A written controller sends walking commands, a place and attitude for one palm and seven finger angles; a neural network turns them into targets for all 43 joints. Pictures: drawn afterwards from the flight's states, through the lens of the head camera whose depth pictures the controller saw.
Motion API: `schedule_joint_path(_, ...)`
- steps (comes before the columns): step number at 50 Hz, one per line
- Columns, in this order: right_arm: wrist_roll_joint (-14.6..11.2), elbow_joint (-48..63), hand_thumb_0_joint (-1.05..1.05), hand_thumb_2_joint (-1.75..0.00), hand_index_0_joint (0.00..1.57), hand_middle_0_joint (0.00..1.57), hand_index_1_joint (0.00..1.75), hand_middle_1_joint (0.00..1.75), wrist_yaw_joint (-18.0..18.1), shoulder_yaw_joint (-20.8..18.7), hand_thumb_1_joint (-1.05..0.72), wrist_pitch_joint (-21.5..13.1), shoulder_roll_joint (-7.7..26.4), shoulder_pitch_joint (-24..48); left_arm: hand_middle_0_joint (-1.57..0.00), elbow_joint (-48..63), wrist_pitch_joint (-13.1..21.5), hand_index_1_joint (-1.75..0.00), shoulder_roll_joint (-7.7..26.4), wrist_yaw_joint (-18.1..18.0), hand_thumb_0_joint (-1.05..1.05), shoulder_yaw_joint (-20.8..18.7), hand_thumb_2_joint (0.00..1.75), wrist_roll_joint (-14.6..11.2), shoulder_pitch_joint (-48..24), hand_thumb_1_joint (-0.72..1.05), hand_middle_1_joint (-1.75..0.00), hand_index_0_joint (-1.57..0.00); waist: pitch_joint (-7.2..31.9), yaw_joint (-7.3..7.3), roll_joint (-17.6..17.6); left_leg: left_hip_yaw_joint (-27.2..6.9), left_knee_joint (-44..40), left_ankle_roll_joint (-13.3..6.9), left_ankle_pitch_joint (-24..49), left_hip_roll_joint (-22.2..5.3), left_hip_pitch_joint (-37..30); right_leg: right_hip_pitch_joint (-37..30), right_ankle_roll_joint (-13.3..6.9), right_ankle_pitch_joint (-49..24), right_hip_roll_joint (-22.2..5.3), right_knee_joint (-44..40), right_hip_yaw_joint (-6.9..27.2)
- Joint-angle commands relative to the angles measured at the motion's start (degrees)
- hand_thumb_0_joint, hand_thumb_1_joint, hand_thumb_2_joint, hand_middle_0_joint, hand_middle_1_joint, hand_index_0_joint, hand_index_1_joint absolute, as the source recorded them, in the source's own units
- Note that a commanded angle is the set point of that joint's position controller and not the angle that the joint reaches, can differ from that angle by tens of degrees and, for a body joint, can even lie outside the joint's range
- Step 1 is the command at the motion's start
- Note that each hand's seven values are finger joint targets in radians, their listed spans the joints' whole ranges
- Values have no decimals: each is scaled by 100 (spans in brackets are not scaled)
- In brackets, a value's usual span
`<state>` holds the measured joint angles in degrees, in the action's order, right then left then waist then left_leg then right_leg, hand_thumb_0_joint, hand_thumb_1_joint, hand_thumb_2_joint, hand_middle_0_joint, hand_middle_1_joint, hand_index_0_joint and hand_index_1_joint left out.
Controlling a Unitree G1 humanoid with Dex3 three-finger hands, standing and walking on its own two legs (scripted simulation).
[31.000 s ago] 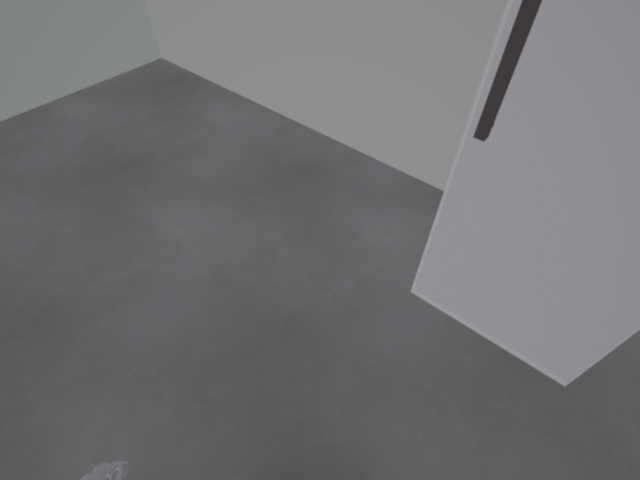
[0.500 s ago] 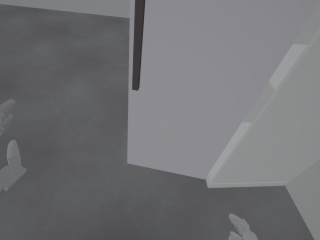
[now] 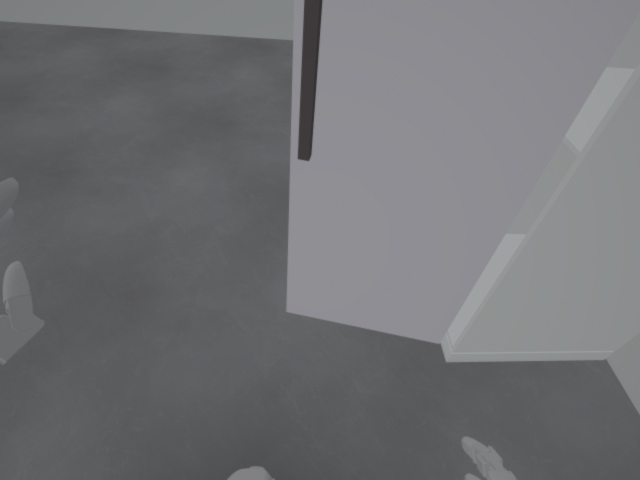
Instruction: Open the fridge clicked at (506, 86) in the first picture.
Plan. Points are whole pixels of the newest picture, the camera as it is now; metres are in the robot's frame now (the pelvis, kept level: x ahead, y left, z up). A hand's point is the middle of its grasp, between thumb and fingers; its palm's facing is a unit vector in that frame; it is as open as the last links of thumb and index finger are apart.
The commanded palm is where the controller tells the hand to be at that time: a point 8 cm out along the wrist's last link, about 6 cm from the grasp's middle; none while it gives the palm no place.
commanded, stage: stop stepping back and stand still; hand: left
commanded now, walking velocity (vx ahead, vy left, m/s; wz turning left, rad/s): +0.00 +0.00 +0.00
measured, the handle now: (312, 60) +0.74 +0.09 +0.20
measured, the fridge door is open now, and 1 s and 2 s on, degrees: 76 76 76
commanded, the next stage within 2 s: let the arm hang, fingers relaxed in 0.60 s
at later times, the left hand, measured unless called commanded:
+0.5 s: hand (52, 287) +0.24 +0.29 +0.16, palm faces +0.43 -0.77 -0.47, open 7.4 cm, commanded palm +0.18 +0.32 +0.19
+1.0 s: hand out of the picture +0.08 +0.20 -0.16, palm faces -0.03 -0.99 -0.17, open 7.4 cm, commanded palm none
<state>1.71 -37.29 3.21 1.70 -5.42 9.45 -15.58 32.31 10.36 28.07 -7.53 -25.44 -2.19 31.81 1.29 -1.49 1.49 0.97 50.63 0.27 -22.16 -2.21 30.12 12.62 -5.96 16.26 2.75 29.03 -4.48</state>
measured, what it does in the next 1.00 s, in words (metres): stands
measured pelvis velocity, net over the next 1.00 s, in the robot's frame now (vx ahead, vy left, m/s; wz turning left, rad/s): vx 0.02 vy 0.03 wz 0.05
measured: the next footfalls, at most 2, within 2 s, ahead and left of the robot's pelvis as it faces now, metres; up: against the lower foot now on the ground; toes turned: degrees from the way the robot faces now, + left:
none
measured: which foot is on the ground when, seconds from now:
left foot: down 0.00-1.00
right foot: down 0.00-1.00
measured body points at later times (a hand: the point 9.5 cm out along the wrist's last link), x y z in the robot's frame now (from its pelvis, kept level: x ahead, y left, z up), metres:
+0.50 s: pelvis +0.04 +0.02 +0.01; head +0.06 +0.02 +0.46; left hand +0.21 +0.33 +0.19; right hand +0.21 -0.21 -0.08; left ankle +0.06 +0.14 -0.73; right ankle +0.00 -0.09 -0.73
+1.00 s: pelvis +0.02 +0.03 +0.00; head +0.04 +0.04 +0.45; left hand +0.08 +0.26 -0.15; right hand +0.13 -0.23 -0.12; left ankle +0.06 +0.14 -0.73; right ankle +0.00 -0.09 -0.73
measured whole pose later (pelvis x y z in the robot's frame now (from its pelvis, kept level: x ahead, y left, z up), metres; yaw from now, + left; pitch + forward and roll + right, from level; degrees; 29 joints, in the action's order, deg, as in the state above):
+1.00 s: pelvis +0.02 +0.03 +0.00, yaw +3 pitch +1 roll +0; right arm 1.8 -51.3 0.0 0.9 1.1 15.0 -8.9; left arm -50.0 -3.4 11.5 0.5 2.3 1.0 14.0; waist -1.9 1.5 1.1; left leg 2.1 30.9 -0.9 -12.1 -0.2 19.4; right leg 13.4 0.2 18.8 -1.2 31.6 -2.4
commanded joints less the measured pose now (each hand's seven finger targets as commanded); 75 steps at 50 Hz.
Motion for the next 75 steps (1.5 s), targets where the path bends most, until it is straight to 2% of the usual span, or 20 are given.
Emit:
schedule_joint_path(1,-107,709,0,-90,20,20,30,30,189,-438,-90,-381,855,641,-20,-77,208,-30,329,-179,0,-207,90,-3,-1129,90,-30,-20,-373,247,565,-57,36,-70,47,-283,-469,1157,-550,2497,-1798,-1608,2175)
schedule_joint_path(4,-87,675,0,-90,20,20,30,30,263,-340,-90,-439,867,771,-20,378,296,-30,306,-229,0,101,90,74,-1652,90,-30,-20,-311,258,-3,399,-1718,-138,255,49,-1809,1292,-170,1769,-1274,-920,1128)
schedule_joint_path(5,-117,742,0,-90,20,20,30,30,301,-375,-90,-526,955,814,-20,683,345,-30,411,-238,0,29,90,64,-1750,90,-30,-20,-198,258,-348,-12,-2381,-224,275,-150,-2052,1173,51,1208,-1061,-257,877)
schedule_joint_path(6,-105,820,0,-90,20,20,30,30,295,-413,-90,-575,1085,804,-20,949,421,-30,518,-246,0,-116,90,69,-1667,90,-30,-20,-63,188,-1007,-917,-2855,-450,645,-701,-2115,1141,349,654,-586,507,561)
schedule_joint_path(7,-131,927,0,-90,20,20,30,30,251,-405,-90,-600,1085,837,-20,1147,501,-30,653,-275,0,-296,90,94,-1518,90,-30,-20,130,97,-1237,-1683,-3070,-657,1156,-1179,-2114,1036,563,216,-287,938,331)
schedule_joint_path(9,-55,845,0,-90,20,20,30,30,196,-359,-90,-621,912,825,-20,1062,536,-30,665,-197,0,-431,90,64,-1086,90,-30,-20,-41,160,-1521,-1979,-3732,-728,-33,-1284,-1166,401,624,793,-241,1059,356)
schedule_joint_path(10,-29,845,0,-90,20,20,30,30,177,-356,-90,-663,905,845,-20,1221,599,-30,931,-204,0,-737,90,102,-1004,90,-30,-20,-80,94,-1590,-1795,-3745,-706,-224,-1193,-962,156,609,626,-273,767,365)
schedule_joint_path(13,-101,911,0,-90,20,20,30,30,100,-347,-90,-665,876,731,-20,995,673,-30,721,-215,0,-775,90,67,-302,90,-30,-20,178,89,-968,-706,-2995,-378,188,-613,-721,-625,533,-163,-323,-292,445)
schedule_joint_path(16,-161,914,0,-90,20,20,30,30,44,-415,-90,-606,847,597,-20,594,651,-30,578,-190,0,-707,90,-58,-3,90,-30,-20,593,199,66,-82,-1786,-93,1375,-127,-1209,-471,198,-1532,-1036,-669,1516)
schedule_joint_path(18,-161,877,0,-90,20,20,30,30,69,-409,-90,-578,860,572,-20,475,638,-30,563,-209,0,-643,90,-67,-212,90,-30,-20,726,217,-85,-34,-1891,-64,1836,-128,-1530,-454,223,-2375,-1087,-496,1394)
schedule_joint_path(21,-176,904,0,-90,20,20,30,30,140,-394,-90,-536,883,669,-20,264,567,-30,537,-188,0,-539,90,-50,-253,90,-30,-20,854,174,-205,-106,-2144,-146,3017,-303,-2023,-445,511,-2897,-724,-189,858)
schedule_joint_path(34,-166,1092,0,-90,20,20,30,30,180,-389,-90,-372,913,801,-20,688,580,-30,620,-218,0,-618,90,-55,-143,90,-30,-20,722,114,-676,-225,-2476,-152,2613,-291,-1758,-502,530,-1898,-558,-453,718)
schedule_joint_path(35,-302,-37,0,-90,20,20,30,30,-342,-601,-90,-658,1682,1265,-20,-3731,-224,-30,-462,507,0,2133,90,279,-569,90,-30,-20,294,407,-594,-207,-1744,-120,3495,-509,-1745,382,477,-2245,-923,255,266)
schedule_joint_path(36,-292,-13,0,-90,20,20,30,30,-366,-668,-90,-181,1978,958,-20,-3837,-832,-30,-332,694,0,1887,90,291,-861,90,-30,-20,559,255,-771,-272,-1935,-142,3220,-602,-1635,332,474,-1738,-1035,52,536)
schedule_joint_path(37,-233,-2,0,-90,20,20,30,30,-354,-642,-90,-7,1843,846,-20,-4077,-938,-30,-358,725,0,1918,90,348,-1039,90,-30,-20,567,215,-519,-448,-2034,-250,2795,-685,-1361,275,461,-1098,-860,212,375)
schedule_joint_path(39,-154,11,0,-90,20,20,30,30,-339,-492,-90,168,1799,960,-20,-4700,-979,-30,-312,771,0,2015,90,338,-1331,90,-30,-20,340,103,-60,-803,-2284,-442,2366,-716,-870,146,457,-482,-717,319,342)
schedule_joint_path(42,-52,-289,0,-90,20,20,30,30,-324,-404,-90,313,1587,865,-20,-5879,-968,-30,-334,750,0,2194,90,369,-1697,90,-30,-20,459,166,721,-672,-2170,-298,2196,-453,-1123,26,355,-802,-926,-14,641)
schedule_joint_path(52,-18,-1589,0,-90,20,20,30,30,-211,-299,-90,566,958,519,-20,-8562,-1003,-30,-785,664,0,2379,90,306,-1666,90,-30,-20,135,192,-843,-425,-2684,-161,1204,-276,-1655,-47,328,-184,-913,-926,866)
schedule_joint_path(66,-70,-2448,0,-90,20,20,30,30,-125,-376,-90,560,708,-262,-20,-9672,-993,-30,-1080,610,0,2429,90,304,-1204,90,-30,-20,-310,174,-97,-512,-3149,-256,671,-393,-1590,30,331,103,-795,-1048,657)
schedule_joint_path(75,-60,-2531,0,-90,20,20,30,30,-138,-359,-90,531,601,-230,-20,-9663,-994,-30,-1152,575,0,2422,90,322,-1279,90,-30,-20,-482,151,-246,-518,-3285,-247,791,-404,-1555,56,389,-65,-770,-952,638)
